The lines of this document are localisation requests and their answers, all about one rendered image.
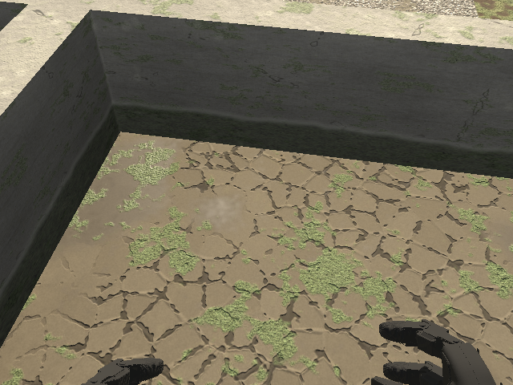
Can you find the robot right hand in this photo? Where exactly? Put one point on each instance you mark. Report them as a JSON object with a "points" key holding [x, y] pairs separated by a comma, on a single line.
{"points": [[461, 362]]}

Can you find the robot left hand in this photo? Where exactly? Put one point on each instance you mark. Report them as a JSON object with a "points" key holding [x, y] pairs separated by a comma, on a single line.
{"points": [[130, 372]]}

